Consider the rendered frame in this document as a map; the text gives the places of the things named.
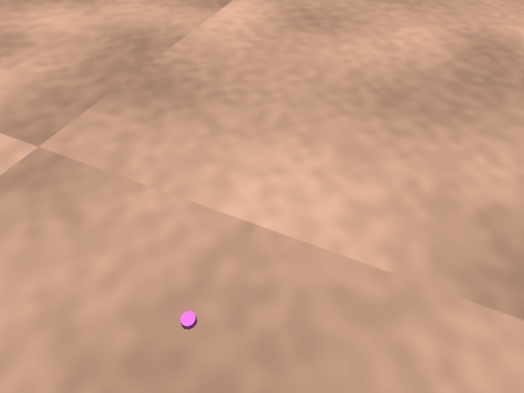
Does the tin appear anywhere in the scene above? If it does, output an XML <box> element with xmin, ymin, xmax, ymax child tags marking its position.
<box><xmin>180</xmin><ymin>311</ymin><xmax>197</xmax><ymax>329</ymax></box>

